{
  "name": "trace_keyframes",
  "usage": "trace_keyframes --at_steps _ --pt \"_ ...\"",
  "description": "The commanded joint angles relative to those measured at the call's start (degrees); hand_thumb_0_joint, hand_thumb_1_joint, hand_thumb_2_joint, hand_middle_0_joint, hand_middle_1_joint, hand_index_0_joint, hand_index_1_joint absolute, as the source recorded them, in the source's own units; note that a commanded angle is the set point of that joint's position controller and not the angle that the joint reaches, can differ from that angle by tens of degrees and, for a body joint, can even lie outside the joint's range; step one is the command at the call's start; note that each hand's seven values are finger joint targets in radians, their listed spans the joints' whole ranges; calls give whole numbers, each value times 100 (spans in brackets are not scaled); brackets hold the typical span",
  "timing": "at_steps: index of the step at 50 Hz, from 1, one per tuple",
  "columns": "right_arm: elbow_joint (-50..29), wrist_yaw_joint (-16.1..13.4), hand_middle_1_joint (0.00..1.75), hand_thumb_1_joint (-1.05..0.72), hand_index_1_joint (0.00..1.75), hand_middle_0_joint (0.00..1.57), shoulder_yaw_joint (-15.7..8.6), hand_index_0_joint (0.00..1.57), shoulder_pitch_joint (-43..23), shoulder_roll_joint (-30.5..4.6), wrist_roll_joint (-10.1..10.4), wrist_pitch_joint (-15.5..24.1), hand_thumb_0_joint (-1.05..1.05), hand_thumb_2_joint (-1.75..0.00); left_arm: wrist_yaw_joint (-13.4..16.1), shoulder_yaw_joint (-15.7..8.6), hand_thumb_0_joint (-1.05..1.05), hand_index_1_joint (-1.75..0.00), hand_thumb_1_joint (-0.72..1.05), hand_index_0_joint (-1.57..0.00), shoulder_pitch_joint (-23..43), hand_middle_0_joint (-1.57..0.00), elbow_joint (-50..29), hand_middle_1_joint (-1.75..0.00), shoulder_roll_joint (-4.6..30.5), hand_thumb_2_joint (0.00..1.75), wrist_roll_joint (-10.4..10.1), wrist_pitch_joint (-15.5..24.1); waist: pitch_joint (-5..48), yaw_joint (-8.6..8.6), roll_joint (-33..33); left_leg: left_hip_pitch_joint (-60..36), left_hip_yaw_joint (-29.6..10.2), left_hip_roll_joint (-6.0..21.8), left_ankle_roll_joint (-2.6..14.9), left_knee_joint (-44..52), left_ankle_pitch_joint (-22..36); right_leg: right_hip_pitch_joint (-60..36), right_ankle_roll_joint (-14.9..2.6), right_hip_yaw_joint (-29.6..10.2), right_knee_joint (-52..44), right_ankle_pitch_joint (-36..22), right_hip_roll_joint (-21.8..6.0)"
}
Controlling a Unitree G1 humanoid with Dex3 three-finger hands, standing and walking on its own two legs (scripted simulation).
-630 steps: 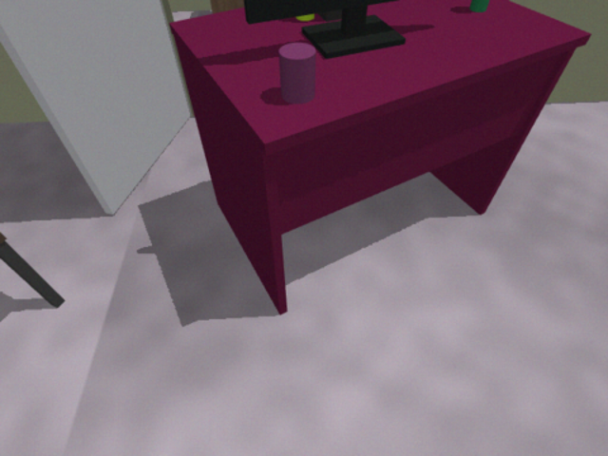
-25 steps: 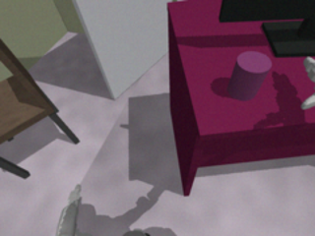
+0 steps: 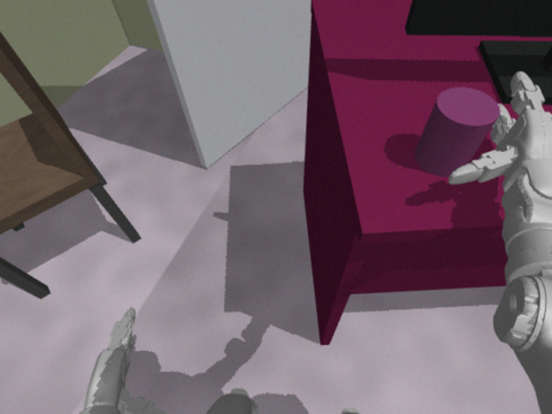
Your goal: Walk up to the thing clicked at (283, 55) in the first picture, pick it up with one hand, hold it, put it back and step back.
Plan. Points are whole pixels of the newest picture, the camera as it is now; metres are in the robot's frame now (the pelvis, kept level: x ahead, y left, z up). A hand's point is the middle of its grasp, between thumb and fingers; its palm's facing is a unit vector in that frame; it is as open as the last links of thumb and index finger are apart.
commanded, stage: close in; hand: right
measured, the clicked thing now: (459, 128) +0.51 -0.22 +0.11
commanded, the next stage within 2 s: rest palm in 0.10 s
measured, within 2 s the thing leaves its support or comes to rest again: leaves its support in 0.80 s
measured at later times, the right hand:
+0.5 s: hand (461, 140) +0.47 -0.20 +0.13, palm faces +0.16 +0.99 +0.04, open 17.5 cm
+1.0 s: hand (466, 125) +0.49 -0.21 +0.14, palm faces +0.16 +0.99 +0.03, open 11.8 cm
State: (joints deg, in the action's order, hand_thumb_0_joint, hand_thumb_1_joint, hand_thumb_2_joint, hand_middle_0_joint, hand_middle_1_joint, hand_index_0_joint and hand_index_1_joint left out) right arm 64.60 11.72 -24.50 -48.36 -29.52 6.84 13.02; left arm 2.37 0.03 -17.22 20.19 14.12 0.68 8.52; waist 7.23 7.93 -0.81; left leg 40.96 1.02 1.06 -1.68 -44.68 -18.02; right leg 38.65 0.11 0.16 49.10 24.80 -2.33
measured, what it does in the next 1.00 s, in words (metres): stands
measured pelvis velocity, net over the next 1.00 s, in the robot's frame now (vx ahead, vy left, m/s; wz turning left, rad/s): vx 0.00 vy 0.00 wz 0.00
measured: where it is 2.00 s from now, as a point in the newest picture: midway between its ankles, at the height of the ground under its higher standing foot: outside the picture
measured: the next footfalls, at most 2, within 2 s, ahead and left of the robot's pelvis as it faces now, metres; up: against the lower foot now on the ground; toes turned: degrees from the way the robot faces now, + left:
none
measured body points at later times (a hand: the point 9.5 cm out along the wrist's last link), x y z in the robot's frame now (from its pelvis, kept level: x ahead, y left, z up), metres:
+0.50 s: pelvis +0.00 +0.01 +0.00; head +0.05 +0.00 +0.45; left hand +0.15 +0.26 -0.04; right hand +0.45 -0.25 +0.13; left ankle +0.03 +0.14 -0.70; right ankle -0.01 -0.12 -0.70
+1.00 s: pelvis +0.00 +0.00 +0.00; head +0.07 +0.00 +0.45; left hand +0.14 +0.26 -0.04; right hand +0.47 -0.26 +0.14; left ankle +0.03 +0.14 -0.70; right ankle -0.01 -0.12 -0.70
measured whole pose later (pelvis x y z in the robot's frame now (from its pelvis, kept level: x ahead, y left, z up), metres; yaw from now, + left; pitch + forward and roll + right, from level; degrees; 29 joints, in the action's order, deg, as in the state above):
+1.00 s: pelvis +0.00 +0.00 +0.00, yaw +0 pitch +13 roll +1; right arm 58.6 7.4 -23.9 -46.8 -26.0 6.7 10.5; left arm 1.0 -1.0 -21.3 15.4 13.8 -0.1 6.3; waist 6.6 7.0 -0.8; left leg 39.2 0.0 1.4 -1.5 -44.3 -18.3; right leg 35.6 0.4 1.2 46.6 24.1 -1.9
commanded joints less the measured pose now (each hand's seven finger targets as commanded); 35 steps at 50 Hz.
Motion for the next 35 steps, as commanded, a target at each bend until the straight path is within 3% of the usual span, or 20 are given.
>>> trace_keyframes --at_steps 1,3,5,7,9,10,11,13,15,16,17,19,20,21,24,26,28,29,31,35 --pt "-1548 -72 6 61 6 2 -153 3 -2554 -1566 6 323 0 -6 21 -514 0 -5 -54 -6 -280 -6 -1208 -6 816 4 -66 242 2162 75 -244 -1363 29 -187 144 339 1482 -1025 -93 2 -614 -1768 150" --pt "-1413 -128 6 61 6 1 -133 2 -2447 -1432 -8 274 0 -6 -8 -552 0 -5 -53 -7 -461 -6 -1119 -6 775 3 -72 201 1925 9 -334 -1279 16 -177 158 308 1480 -981 -62 15 -601 -1796 173" --pt "-1682 -172 6 61 6 2 -7 2 -2652 -1270 -24 274 0 -6 -46 -468 0 -5 -53 -6 -374 -6 -1113 -6 655 3 -68 203 2120 -44 -638 -1183 -12 -163 186 243 1531 -1129 -31 33 -556 -1917 171" --pt "-1938 -248 6 61 6 2 29 2 -2885 -1222 -47 256 0 -6 -40 -638 0 -5 -53 -6 -339 -5 -1150 -6 772 3 -59 205 2310 -28 -651 -1207 -19 -170 197 204 1624 -1211 -19 27 -515 -2007 170" --pt "-2084 -316 6 61 6 1 124 2 -3005 -1080 -54 223 0 -6 -56 -462 0 -5 -53 -6 -134 -5 -1127 -6 627 4 -48 214 2386 -115 -858 -1174 -29 -163 210 201 1561 -1243 3 34 -489 -2009 161" --pt "-2053 -360 6 61 6 1 119 2 -3065 -1098 -54 214 0 -6 -40 -588 0 -5 -53 -6 -80 -5 -1160 -6 771 4 -50 212 2460 -69 -799 -1148 20 -188 221 188 1483 -1272 13 -21 -519 -1993 131" --pt "-2421 -382 5 59 5 2 157 3 -3227 -1113 -56 245 0 -7 -29 -633 0 -6 -61 -3 80 -5 -1273 -4 799 9 -59 222 2776 -161 -935 -1237 30 -185 224 170 1566 -1508 37 -26 -525 -2151 119" --pt "-1864 -420 5 58 5 3 85 3 -2537 -1020 -34 142 0 -7 3 -892 0 -7 -61 -3 -42 -5 -1247 -4 1110 10 -63 200 2632 -135 -538 -1328 89 -206 234 170 1669 -1425 50 -62 -541 -2319 108" --pt "-1942 -429 5 61 5 3 56 4 -2401 -972 -12 107 0 -6 -20 -743 0 -7 -61 -3 -52 -5 -1417 -4 1018 10 -78 173 2817 -178 -416 -1558 101 -203 226 153 1918 -1445 53 -47 -548 -2583 116" --pt "-2155 -425 5 61 5 6 51 6 -2407 -986 -30 129 0 -4 -61 -486 0 -6 -61 -2 -89 -5 -1403 -4 706 11 -92 149 2884 -324 -440 -1839 80 -171 231 118 2091 -1327 51 4 -582 -2656 155" --pt "-2057 -421 4 61 4 5 43 6 -2302 -900 21 107 0 -4 -34 -661 0 -6 -61 -3 10 -5 -1598 -4 861 10 -127 141 2912 -230 -150 -1957 84 -172 204 148 2150 -1330 29 9 -594 -2596 147" --pt "-1692 -385 3 61 4 7 150 8 -1835 -533 74 52 0 -1 -48 -549 0 -6 -61 -3 -225 -5 -1471 -4 749 10 -139 110 2346 -172 174 -1906 85 -167 175 231 1998 -1018 -22 29 -675 -2276 161" --pt "-1835 -372 4 61 4 8 221 9 -1945 -490 80 75 0 -1 -82 -279 0 -6 -61 -3 -279 -5 -1395 -4 493 10 -139 99 2089 -229 102 -1835 83 -163 165 271 1783 -895 -43 42 -744 -2066 165" --pt "-2013 -397 10 61 10 16 184 17 -2044 -588 56 99 0 0 -81 -288 0 -6 -58 -5 -261 -6 -1409 -5 419 7 -158 98 2054 -278 24 -1813 9 -132 141 340 1617 -933 -75 106 -753 -1866 192" --pt "-1946 -457 26 60 26 40 180 41 -2283 -672 -21 110 0 -11 -55 -563 0 -5 -55 -5 -602 -5 -797 -5 573 5 -101 93 1485 -80 -210 -1116 -38 -151 153 375 1225 -956 -96 98 -753 -1530 180" --pt "-2299 -532 30 61 30 47 84 48 -2763 -973 -80 178 0 -12 -19 -841 0 -5 -55 -5 -432 -5 -983 -5 852 5 -73 136 1747 42 -367 -1055 -91 -121 149 386 1275 -1179 -109 99 -683 -1534 186" --pt "-2181 -559 33 60 33 51 249 52 -2875 -808 -130 149 0 -14 8 -869 0 -5 -55 -5 -374 -5 -1106 -5 914 5 -56 157 1792 167 -286 -1107 -82 -117 147 374 1339 -1192 -109 63 -651 -1539 184" --pt "-2409 -549 34 59 35 54 275 54 -3096 -827 -139 178 0 -14 21 -881 0 -5 -54 -5 -164 -5 -1292 -5 920 4 -81 185 2112 165 -327 -1131 -54 -128 149 333 1444 -1412 -102 30 -630 -1689 163" --pt "-2305 -520 36 57 36 57 221 57 -3234 -936 -139 175 0 -15 39 -743 0 -5 -55 -5 -26 -5 -1561 -5 841 5 -92 224 2459 175 -305 -1328 -15 -132 136 332 1600 -1569 -92 4 -559 -1872 162" --pt "-1782 -375 44 57 45 67 217 68 -3288 -953 -120 105 0 -21 -1 -222 0 -5 -56 -4 -143 -4 -1197 -5 395 6 -97 207 2459 67 -522 -1334 -16 -117 160 314 1684 -1456 -63 8 -552 -1995 185"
